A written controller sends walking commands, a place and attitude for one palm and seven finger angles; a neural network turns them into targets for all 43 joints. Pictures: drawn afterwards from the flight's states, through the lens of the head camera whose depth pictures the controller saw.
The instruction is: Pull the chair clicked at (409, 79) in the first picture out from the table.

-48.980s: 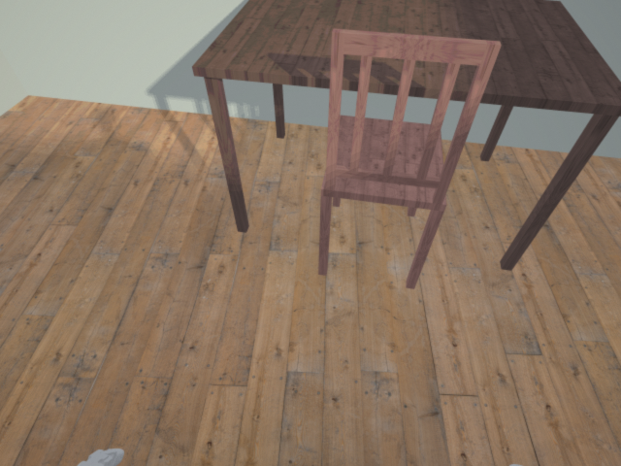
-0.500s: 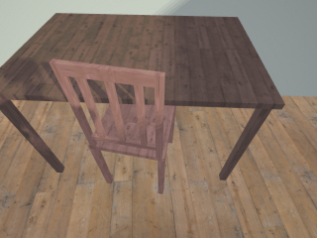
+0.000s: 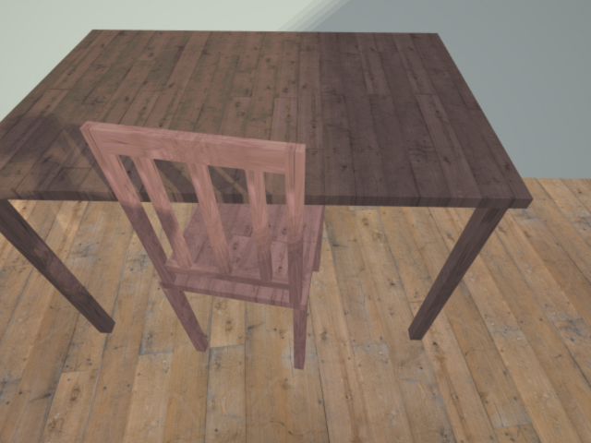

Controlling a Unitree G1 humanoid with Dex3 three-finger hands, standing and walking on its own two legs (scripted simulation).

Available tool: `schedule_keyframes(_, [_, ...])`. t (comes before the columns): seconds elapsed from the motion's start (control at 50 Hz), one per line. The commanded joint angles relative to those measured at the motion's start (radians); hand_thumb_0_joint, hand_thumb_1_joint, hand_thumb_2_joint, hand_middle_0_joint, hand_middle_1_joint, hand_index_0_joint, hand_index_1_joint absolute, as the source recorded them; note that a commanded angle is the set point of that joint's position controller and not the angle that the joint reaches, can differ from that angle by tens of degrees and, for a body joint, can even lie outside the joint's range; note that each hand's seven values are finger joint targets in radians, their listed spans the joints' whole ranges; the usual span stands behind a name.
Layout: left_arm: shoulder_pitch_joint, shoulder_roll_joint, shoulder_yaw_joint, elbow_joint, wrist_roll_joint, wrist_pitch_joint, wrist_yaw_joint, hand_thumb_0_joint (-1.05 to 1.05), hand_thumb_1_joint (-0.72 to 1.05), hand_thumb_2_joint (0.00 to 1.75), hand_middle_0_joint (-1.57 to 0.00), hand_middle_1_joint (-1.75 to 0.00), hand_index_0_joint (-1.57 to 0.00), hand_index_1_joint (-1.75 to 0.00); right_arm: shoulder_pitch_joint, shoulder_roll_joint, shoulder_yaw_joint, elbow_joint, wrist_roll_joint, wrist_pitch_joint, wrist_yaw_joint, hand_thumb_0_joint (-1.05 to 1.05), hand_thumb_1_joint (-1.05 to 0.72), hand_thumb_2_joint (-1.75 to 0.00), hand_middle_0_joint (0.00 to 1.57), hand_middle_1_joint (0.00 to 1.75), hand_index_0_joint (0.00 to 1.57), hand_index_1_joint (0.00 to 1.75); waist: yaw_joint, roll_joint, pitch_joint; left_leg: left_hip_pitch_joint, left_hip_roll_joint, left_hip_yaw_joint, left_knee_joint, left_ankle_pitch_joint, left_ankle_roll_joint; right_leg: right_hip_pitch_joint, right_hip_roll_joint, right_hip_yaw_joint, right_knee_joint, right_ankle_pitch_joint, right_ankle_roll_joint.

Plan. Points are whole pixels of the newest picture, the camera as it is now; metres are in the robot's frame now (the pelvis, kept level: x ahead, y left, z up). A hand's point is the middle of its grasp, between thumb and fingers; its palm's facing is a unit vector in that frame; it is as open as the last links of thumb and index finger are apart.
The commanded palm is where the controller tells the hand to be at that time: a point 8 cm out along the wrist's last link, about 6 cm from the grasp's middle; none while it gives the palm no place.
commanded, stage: come to a stop and stand still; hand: left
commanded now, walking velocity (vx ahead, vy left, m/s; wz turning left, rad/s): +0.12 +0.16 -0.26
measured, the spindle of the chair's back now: (213, 225) +0.50 +0.20 -0.06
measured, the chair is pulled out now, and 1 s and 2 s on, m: -0.07 -0.07 -0.07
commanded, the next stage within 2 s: look again from close up in 1.28 s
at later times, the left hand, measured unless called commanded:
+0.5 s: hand out of the picture +0.13 +0.19 -0.17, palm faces -0.06 -0.97 -0.25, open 7.4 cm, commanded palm none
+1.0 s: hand out of the picture +0.05 +0.18 -0.16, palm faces -0.07 -0.97 -0.25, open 7.4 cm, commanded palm none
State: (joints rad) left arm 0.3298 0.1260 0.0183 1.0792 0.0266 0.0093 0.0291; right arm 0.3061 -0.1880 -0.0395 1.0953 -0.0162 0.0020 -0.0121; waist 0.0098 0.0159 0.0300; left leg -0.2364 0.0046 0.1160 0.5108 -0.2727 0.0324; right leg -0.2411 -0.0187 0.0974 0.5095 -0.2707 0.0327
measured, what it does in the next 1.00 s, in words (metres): stands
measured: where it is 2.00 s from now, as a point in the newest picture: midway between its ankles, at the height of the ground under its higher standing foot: outside the picture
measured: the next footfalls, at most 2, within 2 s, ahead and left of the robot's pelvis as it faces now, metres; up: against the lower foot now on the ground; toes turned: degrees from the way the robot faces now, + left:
none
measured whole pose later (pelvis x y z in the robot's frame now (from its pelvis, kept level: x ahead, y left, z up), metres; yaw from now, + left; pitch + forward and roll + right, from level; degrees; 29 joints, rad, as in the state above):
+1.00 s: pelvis +0.02 -0.01 +0.00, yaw -3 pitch -1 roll +1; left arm 0.27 0.16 -0.03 1.04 0.01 0.00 0.03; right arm 0.28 -0.20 0.01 1.04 -0.01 0.00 -0.01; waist -0.01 0.04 0.03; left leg -0.15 0.01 0.15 0.44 -0.27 0.02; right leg -0.22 -0.01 -0.04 0.49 -0.26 -0.02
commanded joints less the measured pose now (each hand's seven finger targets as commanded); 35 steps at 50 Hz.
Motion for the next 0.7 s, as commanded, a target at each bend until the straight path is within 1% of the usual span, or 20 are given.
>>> schedule_keyframes(0.0, [0.019, 0.144, 0.043, -0.071, 0.001, -0.015, 0.004, 0.00, 0.90, 0.90, -0.20, -0.30, -0.20, -0.30, 0.079, -0.094, -0.016, -0.055, -0.003, -0.026, -0.001, 0.00, -0.90, -0.90, 0.20, 0.30, 0.20, 0.30, -0.012, 0.030, 0.074, 0.066, 0.112, -0.134, -0.162, -0.086, 0.004, -0.156, -0.045, 0.056, -0.044, -0.104, -0.102])
schedule_keyframes(0.06, [0.021, 0.099, 0.032, -0.074, 0.004, -0.018, 0.003, 0.00, 0.90, 0.90, -0.20, -0.30, -0.20, -0.30, 0.098, -0.131, -0.022, -0.067, -0.006, -0.029, -0.007, 0.00, -0.90, -0.90, 0.20, 0.30, 0.20, 0.30, -0.008, 0.152, 0.043, 0.142, 0.237, -0.242, -0.249, 0.019, 0.093, -0.212, 0.011, -0.086, 0.188, -0.100, -0.072])
schedule_keyframes(0.1, [0.006, 0.080, 0.024, -0.074, 0.002, -0.018, 0.003, 0.00, 0.90, 0.90, -0.20, -0.30, -0.20, -0.30, 0.092, -0.110, -0.013, -0.071, -0.007, -0.028, -0.008, 0.00, -0.90, -0.90, 0.20, 0.30, 0.20, 0.30, -0.003, 0.090, 0.068, 0.095, 0.270, -0.207, -0.234, 0.171, 0.135, -0.195, -0.020, -0.123, 0.254, -0.189, -0.063])
schedule_keyframes(0.14, [0.031, 0.060, 0.017, -0.058, -0.002, -0.020, 0.003, 0.00, 0.90, 0.90, -0.20, -0.30, -0.20, -0.30, 0.057, -0.099, -0.002, -0.068, -0.007, -0.034, -0.016, 0.00, -0.90, -0.90, 0.20, 0.30, 0.20, 0.30, 0.020, 0.038, 0.059, 0.049, 0.238, -0.128, -0.161, 0.386, 0.107, -0.077, -0.034, -0.128, 0.112, -0.079, -0.055])
schedule_keyframes(0.16, [0.067, 0.068, 0.018, -0.042, -0.005, -0.027, 0.006, 0.00, 0.90, 0.90, -0.20, -0.30, -0.20, -0.30, 0.047, -0.095, 0.001, -0.065, -0.002, -0.038, -0.022, 0.00, -0.90, -0.90, 0.20, 0.30, 0.20, 0.30, 0.031, 0.000, 0.016, 0.068, 0.194, -0.101, -0.089, 0.461, 0.070, -0.007, -0.040, -0.083, -0.010, 0.096, -0.062])
schedule_keyframes(0.18, [0.080, 0.098, 0.019, -0.026, -0.007, -0.036, 0.013, 0.00, 0.90, 0.90, -0.20, -0.30, -0.20, -0.30, 0.049, -0.076, 0.003, -0.061, 0.004, -0.041, -0.028, 0.00, -0.90, -0.90, 0.20, 0.30, 0.20, 0.30, 0.016, -0.066, -0.012, 0.052, 0.144, -0.065, -0.035, 0.468, 0.019, 0.048, -0.095, 0.008, -0.024, 0.377, -0.090])
schedule_keyframes(0.2, [0.079, 0.130, 0.017, -0.020, -0.014, -0.043, 0.016, 0.00, 0.90, 0.90, -0.20, -0.30, -0.20, -0.30, 0.052, -0.061, 0.006, -0.057, 0.010, -0.041, -0.030, 0.00, -0.90, -0.90, 0.20, 0.30, 0.20, 0.30, 0.003, -0.060, -0.029, 0.041, 0.128, -0.054, -0.048, 0.384, -0.012, 0.074, -0.170, 0.053, -0.018, 0.572, -0.118])
schedule_keyframes(0.24, [0.051, 0.139, 0.018, -0.018, -0.015, -0.041, 0.023, 0.00, 0.90, 0.90, -0.20, -0.30, -0.20, -0.30, 0.057, -0.062, 0.001, -0.036, 0.011, -0.033, -0.036, 0.00, -0.90, -0.90, 0.20, 0.30, 0.20, 0.30, -0.014, -0.134, -0.071, 0.100, 0.124, -0.049, -0.057, 0.450, -0.028, 0.094, -0.148, 0.013, 0.038, 0.734, -0.112])
schedule_keyframes(0.3, [0.002, 0.130, 0.020, -0.050, -0.013, -0.025, 0.030, 0.00, 0.90, 0.90, -0.20, -0.30, -0.20, -0.30, 0.069, -0.074, -0.010, -0.017, 0.009, -0.027, -0.045, 0.00, -0.90, -0.90, 0.20, 0.30, 0.20, 0.30, -0.023, -0.029, -0.066, 0.204, 0.160, -0.060, -0.058, 0.738, -0.011, 0.005, -0.096, -0.040, 0.078, 0.604, -0.074])
schedule_keyframes(0.42, [-0.053, 0.109, 0.033, -0.091, -0.006, 0.003, 0.024, 0.00, 0.90, 0.90, -0.20, -0.30, -0.20, -0.30, 0.025, -0.079, -0.023, -0.025, -0.002, -0.016, -0.044, 0.00, -0.90, -0.90, 0.20, 0.30, 0.20, 0.30, -0.012, 0.055, -0.022, 0.190, 0.228, -0.102, -0.089, 0.717, 0.054, -0.055, -0.041, -0.081, 0.097, 0.115, -0.048])
schedule_keyframes(0.46, [-0.046, 0.111, 0.033, -0.087, -0.005, 0.004, 0.022, 0.00, 0.90, 0.90, -0.20, -0.30, -0.20, -0.30, 0.004, -0.072, -0.021, -0.032, -0.003, -0.015, -0.040, 0.00, -0.90, -0.90, 0.20, 0.30, 0.20, 0.30, -0.001, 0.067, -0.012, 0.139, 0.209, -0.098, -0.086, 0.608, 0.047, -0.013, -0.047, -0.073, 0.050, 0.156, -0.053])
schedule_keyframes(0.48, [-0.035, 0.119, 0.032, -0.078, -0.003, -0.001, 0.023, 0.00, 0.90, 0.90, -0.20, -0.30, -0.20, -0.30, -0.001, -0.065, -0.020, -0.034, -0.002, -0.015, -0.039, 0.00, -0.90, -0.90, 0.20, 0.30, 0.20, 0.30, 0.002, 0.043, -0.030, 0.120, 0.178, -0.087, -0.067, 0.526, 0.026, 0.018, -0.068, -0.043, 0.011, 0.303, -0.062])
schedule_keyframes(0.5, [-0.026, 0.134, 0.030, -0.073, -0.003, -0.009, 0.024, 0.00, 0.90, 0.90, -0.20, -0.30, -0.20, -0.30, 0.001, -0.055, -0.020, -0.036, 0.002, -0.013, -0.036, 0.00, -0.90, -0.90, 0.20, 0.30, 0.20, 0.30, -0.003, -0.008, -0.044, 0.109, 0.149, -0.074, -0.050, 0.440, 0.003, 0.041, -0.102, -0.004, -0.011, 0.437, -0.079])
schedule_keyframes(0.52, [0.003, 0.174, 0.027, -0.065, -0.004, -0.014, 0.052, 0.00, 0.90, 0.90, -0.20, -0.30, -0.20, -0.30, -0.050, -0.123, -0.025, -0.115, 0.025, -0.019, -0.025, 0.00, -0.90, -0.90, 0.20, 0.30, 0.20, 0.30, -0.005, -0.120, -0.095, 0.077, 0.175, -0.043, 0.131, 0.577, -0.025, 0.057, -0.136, -0.041, -0.009, 0.682, -0.048])
schedule_keyframes(0.54, [-0.030, 0.175, 0.028, -0.124, -0.007, -0.027, 0.050, 0.00, 0.90, 0.90, -0.20, -0.30, -0.20, -0.30, 0.013, -0.089, -0.020, -0.137, 0.006, -0.017, -0.013, 0.00, -0.90, -0.90, 0.20, 0.30, 0.20, 0.30, -0.025, -0.125, -0.168, 0.021, 0.113, -0.060, 0.098, 0.285, -0.025, 0.145, -0.152, 0.000, 0.044, 0.631, -0.100])
schedule_keyframes(0.56, [-0.065, 0.167, 0.019, -0.135, -0.014, -0.031, 0.045, 0.00, 0.90, 0.90, -0.20, -0.30, -0.20, -0.30, 0.013, -0.065, -0.012, -0.133, 0.007, -0.018, -0.012, 0.00, -0.90, -0.90, 0.20, 0.30, 0.20, 0.30, -0.037, -0.094, -0.171, 0.033, 0.102, -0.060, 0.033, 0.137, -0.019, 0.108, -0.170, 0.008, 0.051, 0.562, -0.118])
schedule_keyframes(0.58, [-0.085, 0.158, 0.011, -0.149, -0.016, -0.032, 0.038, 0.00, 0.90, 0.90, -0.20, -0.30, -0.20, -0.30, 0.023, -0.055, -0.005, -0.135, 0.006, -0.020, -0.011, 0.00, -0.90, -0.90, 0.20, 0.30, 0.20, 0.30, -0.046, 0.002, -0.147, 0.070, 0.111, -0.085, -0.026, 0.201, -0.009, 0.058, -0.141, -0.014, 0.066, 0.466, -0.111])
schedule_keyframes(0.6, [-0.086, 0.148, 0.004, -0.152, -0.020, -0.035, 0.031, 0.00, 0.90, 0.90, -0.20, -0.30, -0.20, -0.30, 0.019, -0.057, 0.003, -0.136, -0.005, -0.025, -0.011, 0.00, -0.90, -0.90, 0.20, 0.30, 0.20, 0.30, -0.035, 0.143, -0.128, 0.097, 0.126, -0.093, -0.042, 0.320, 0.001, 0.029, -0.103, -0.033, 0.063, 0.373, -0.103])
schedule_keyframes(0.64, [-0.074, 0.147, -0.001, -0.138, -0.021, -0.034, 0.026, 0.00, 0.90, 0.90, -0.20, -0.30, -0.20, -0.30, 0.013, -0.071, 0.010, -0.141, -0.005, -0.023, -0.018, 0.00, -0.90, -0.90, 0.20, 0.30, 0.20, 0.30, -0.026, 0.123, -0.062, 0.091, 0.150, -0.115, -0.047, 0.429, 0.015, 0.010, -0.074, -0.056, 0.045, 0.284, -0.096])
schedule_keyframes(0.68, [-0.073, 0.143, -0.007, -0.133, -0.020, -0.031, 0.023, 0.00, 0.90, 0.90, -0.20, -0.30, -0.20, -0.30, -0.002, -0.080, 0.014, -0.150, -0.001, -0.019, -0.017, 0.00, -0.90, -0.90, 0.20, 0.30, 0.20, 0.30, -0.027, 0.010, -0.020, 0.076, 0.139, -0.105, -0.069, 0.276, 0.010, -0.001, -0.078, -0.041, -0.008, 0.244, -0.094])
